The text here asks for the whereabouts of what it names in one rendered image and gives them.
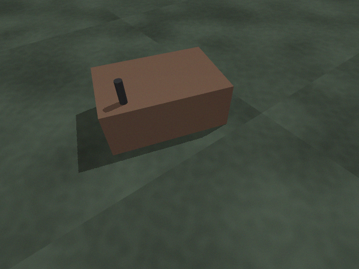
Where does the can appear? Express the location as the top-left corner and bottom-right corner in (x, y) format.
(113, 78), (128, 105)

